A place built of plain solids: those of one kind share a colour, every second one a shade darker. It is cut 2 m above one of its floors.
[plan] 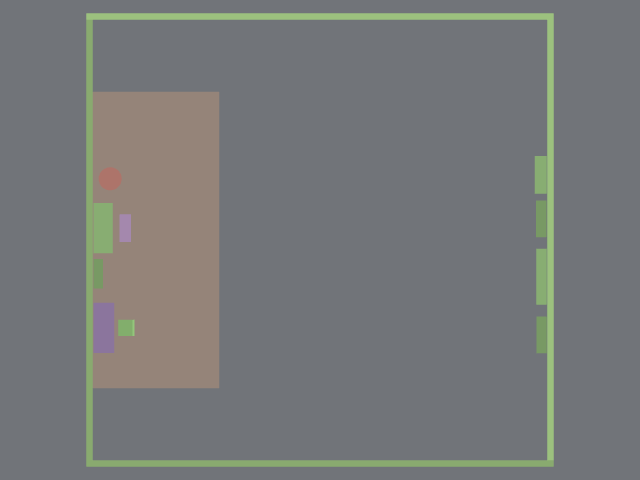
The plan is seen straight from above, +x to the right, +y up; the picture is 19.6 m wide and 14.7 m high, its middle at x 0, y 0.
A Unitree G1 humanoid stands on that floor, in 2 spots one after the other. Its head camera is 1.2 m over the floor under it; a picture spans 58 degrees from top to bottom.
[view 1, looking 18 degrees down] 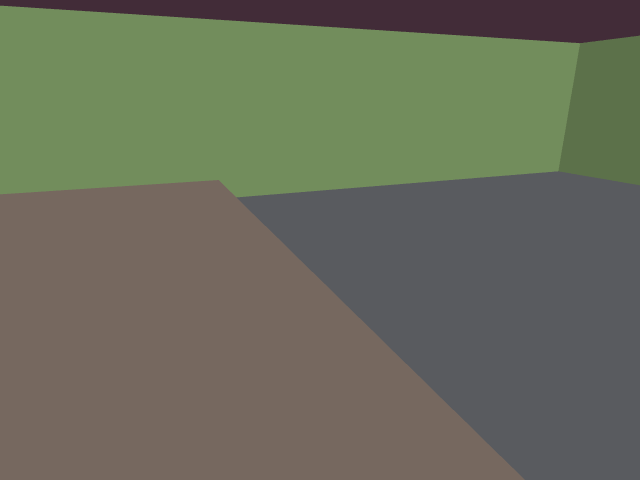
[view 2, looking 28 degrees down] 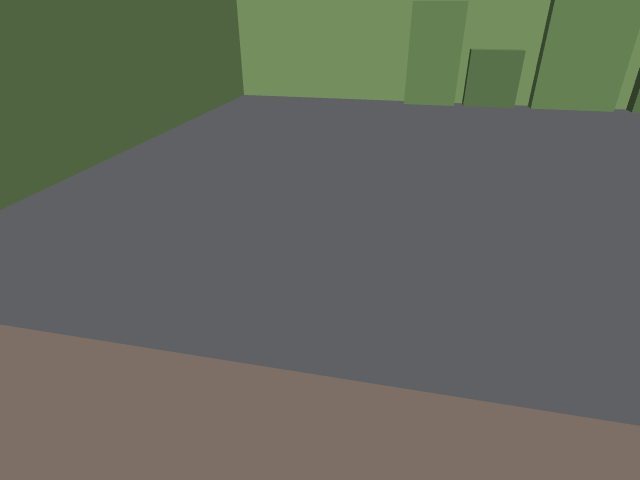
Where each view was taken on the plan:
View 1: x -4.13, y -2.29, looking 68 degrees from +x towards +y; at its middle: ground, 6.42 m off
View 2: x -4.24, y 2.31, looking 12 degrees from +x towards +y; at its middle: ground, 4.22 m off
